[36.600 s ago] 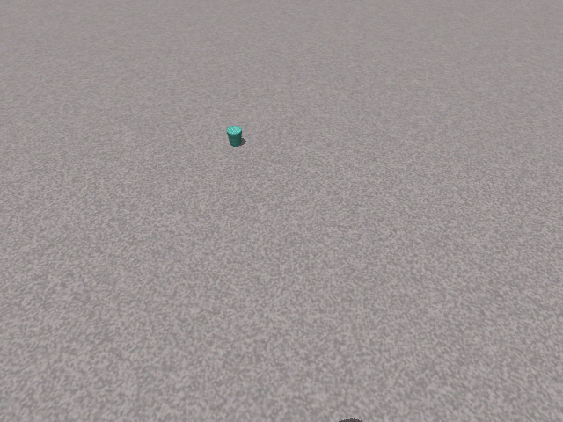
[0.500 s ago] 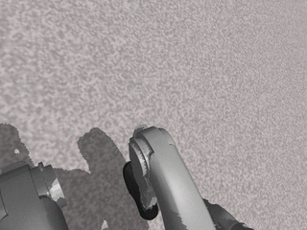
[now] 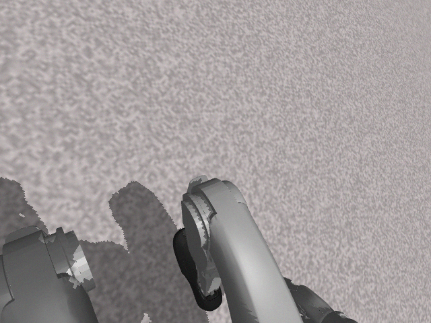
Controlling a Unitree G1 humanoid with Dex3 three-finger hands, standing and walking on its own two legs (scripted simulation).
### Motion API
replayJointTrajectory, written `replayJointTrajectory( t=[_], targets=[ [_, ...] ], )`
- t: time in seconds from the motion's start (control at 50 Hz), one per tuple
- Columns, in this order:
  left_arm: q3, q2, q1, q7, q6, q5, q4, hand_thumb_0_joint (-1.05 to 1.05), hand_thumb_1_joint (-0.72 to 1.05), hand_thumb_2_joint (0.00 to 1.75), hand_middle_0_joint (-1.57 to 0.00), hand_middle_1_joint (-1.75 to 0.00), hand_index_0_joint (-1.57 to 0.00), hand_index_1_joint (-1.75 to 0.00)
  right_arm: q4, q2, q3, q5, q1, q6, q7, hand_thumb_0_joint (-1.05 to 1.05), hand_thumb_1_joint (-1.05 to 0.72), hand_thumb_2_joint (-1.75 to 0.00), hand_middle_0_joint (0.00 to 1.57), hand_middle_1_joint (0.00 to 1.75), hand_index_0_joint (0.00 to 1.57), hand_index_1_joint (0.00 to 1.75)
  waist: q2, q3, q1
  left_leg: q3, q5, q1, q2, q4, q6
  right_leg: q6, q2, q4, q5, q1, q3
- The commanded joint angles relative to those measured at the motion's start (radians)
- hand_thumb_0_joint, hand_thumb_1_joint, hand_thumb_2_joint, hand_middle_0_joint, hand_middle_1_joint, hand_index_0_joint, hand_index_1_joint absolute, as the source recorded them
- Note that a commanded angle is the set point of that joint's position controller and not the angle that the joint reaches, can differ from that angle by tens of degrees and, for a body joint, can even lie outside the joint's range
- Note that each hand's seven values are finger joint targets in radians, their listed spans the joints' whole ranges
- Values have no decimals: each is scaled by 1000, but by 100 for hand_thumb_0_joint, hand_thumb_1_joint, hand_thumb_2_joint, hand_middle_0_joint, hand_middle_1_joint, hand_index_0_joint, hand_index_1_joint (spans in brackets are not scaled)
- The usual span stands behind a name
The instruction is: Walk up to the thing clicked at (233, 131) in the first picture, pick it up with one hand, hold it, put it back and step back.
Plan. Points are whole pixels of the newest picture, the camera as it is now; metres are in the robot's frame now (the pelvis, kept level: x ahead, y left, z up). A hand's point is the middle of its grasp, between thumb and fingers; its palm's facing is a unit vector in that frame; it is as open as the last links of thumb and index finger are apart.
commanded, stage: close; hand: left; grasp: from above
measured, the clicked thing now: out of the picture +0.45 +0.35 -0.25
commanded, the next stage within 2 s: settle in 0.38 s
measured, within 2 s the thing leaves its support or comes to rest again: leaves its support in 0.88 s
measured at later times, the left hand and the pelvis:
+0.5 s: hand out of the picture +0.44 +0.34 -0.22, palm faces -0.41 -0.15 -0.90, open 11.4 cm; pelvis +0.00 +0.00 +0.00, yaw +0 degrees
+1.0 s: hand out of the picture +0.44 +0.36 -0.18, palm faces -0.38 -0.12 -0.92, open 10.5 cm; pelvis +0.01 +0.00 +0.01, yaw +2 degrees
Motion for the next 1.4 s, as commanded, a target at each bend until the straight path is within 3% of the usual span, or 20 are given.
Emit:
replayJointTrajectory(
  t=[0.0,0.06,0.24,0.3,0.46,0.5,0.68,0.7,0.72,0.74,0.8,0.82,0.84,0.86,0.88,0.9,1.04,1.2,1.34,1.38],
  targets=[
    [-3,185,-213,13,-2,-8,-55,0,11,81,-52,-94,-55,-91,-6,-311,-98,5,152,-6,-9,0,-91,-91,20,30,20,30,445,-542,-30,126,124,437,25,-281,33,-87,22,-195,191,260,-153],
    [3,214,-227,19,-4,-4,-78,0,14,82,-55,-92,-58,-90,-5,-313,-94,3,152,-6,-12,0,-91,-91,20,30,20,30,467,-566,-23,132,135,450,27,-277,32,-88,23,-195,199,280,-147],
    [-23,178,-200,18,-1,-11,-24,0,23,83,-63,-93,-65,-90,-16,-312,-86,-2,161,-7,-14,0,-91,-91,20,30,20,30,408,-529,-43,132,131,425,24,-265,39,-81,24,-207,204,283,-147],
    [-15,190,-213,17,-2,-18,-64,0,25,85,-64,-93,-66,-91,-12,-311,-88,-3,158,-6,-17,0,-91,-91,20,30,20,30,447,-577,-27,135,143,453,26,-270,35,-84,27,-207,213,304,-144],
    [-9,180,-180,13,4,-27,-38,0,32,91,-69,-96,-71,-94,-14,-309,-85,-4,170,-4,-15,0,-91,-91,20,30,20,30,426,-549,-26,137,134,428,21,-271,38,-83,23,-212,204,297,-146],
    [-21,171,-186,7,7,-28,-38,0,23,93,-67,-99,-70,-97,-12,-309,-87,-4,171,-4,-14,0,-93,-91,20,30,20,30,425,-540,-36,134,130,434,21,-279,37,-85,22,-209,199,290,-146],
    [16,194,-197,-17,24,-27,-150,0,17,96,-63,-101,-65,-99,2,-304,-118,11,188,7,-12,0,-93,-91,20,30,20,30,497,-647,0,150,216,491,18,-270,31,-89,19,-195,273,320,-131],
    [40,217,-234,-16,22,-26,-216,0,18,97,-63,-102,-65,-100,7,-302,-117,8,203,10,-10,0,-93,-91,20,30,20,30,528,-681,-1,150,245,515,18,-270,29,-89,17,-195,297,334,-132],
    [67,235,-229,-15,21,-29,-246,0,21,97,-64,-103,-66,-101,5,-307,-125,13,200,14,-12,0,-93,-91,20,30,20,30,548,-698,19,147,242,523,15,-281,24,-98,12,-189,281,319,-135],
    [43,202,-204,-23,27,-26,-280,0,19,99,-64,-104,-66,-102,3,-311,-147,19,185,15,-12,0,-93,-91,20,30,20,30,594,-734,39,152,252,571,16,-294,18,-102,12,-180,284,308,-129],
    [76,207,-206,-30,35,-26,-348,0,24,100,-67,-104,-69,-102,11,-309,-175,30,198,23,-9,0,-93,-91,20,30,20,30,617,-750,46,157,244,571,14,-299,16,-108,8,-174,272,276,-124],
    [68,186,-207,-39,41,-30,-374,0,25,98,-67,-103,-69,-101,8,-304,-187,39,197,27,-7,0,-93,-91,20,30,20,30,624,-764,54,162,249,575,11,-306,15,-110,5,-174,276,271,-119],
    [14,116,-224,-53,42,-32,-413,0,23,91,-65,-102,-67,-99,4,-281,-189,46,185,26,-3,0,-93,-91,20,30,20,30,626,-749,52,170,234,558,12,-300,20,-109,6,-183,270,252,-110],
    [52,150,-224,-55,48,-38,-424,0,25,89,-65,-102,-68,-98,12,-294,-203,49,203,31,-4,0,-93,-91,20,30,20,30,603,-773,56,171,224,559,8,-309,23,-105,4,-195,262,262,-111],
    [23,116,-204,-64,54,-42,-432,0,26,91,-66,-103,-69,-100,12,-279,-206,60,206,34,-2,0,-93,-91,20,30,20,30,594,-770,67,179,212,538,7,-309,27,-106,5,-208,253,267,-97],
    [34,114,-209,-73,59,-54,-419,0,28,91,-67,-102,-70,-99,14,-288,-220,66,207,35,-3,0,-93,-91,20,30,20,30,553,-757,61,179,194,522,5,-314,31,-103,0,-213,239,250,-102],
    [-22,23,-227,-170,94,-87,-457,0,45,96,-81,-104,-84,-101,29,-265,-260,112,245,71,-8,0,-93,-91,20,30,20,30,490,-786,77,190,213,554,-6,-356,35,-106,-14,-245,245,255,-80],
    [-28,42,-228,-277,75,-96,-477,0,49,99,-85,-106,-88,-103,-3,-240,-264,136,248,116,-42,0,-93,-91,20,30,20,30,396,-767,92,219,160,495,-19,-386,49,-106,-18,-317,177,336,-46],
    [-16,68,-272,-304,48,-88,-544,0,47,101,-84,-106,-86,-104,-19,-236,-262,146,255,140,-75,0,-92,-91,20,30,20,30,419,-786,99,221,185,555,-18,-415,45,-112,-27,-333,191,327,-47],
    [-4,91,-269,-303,44,-81,-550,0,46,103,-84,-106,-87,-104,-17,-235,-266,151,255,147,-81,0,-92,-91,20,30,20,30,444,-815,118,219,181,583,-18,-433,41,-116,-27,-323,184,321,-45]
  ],
)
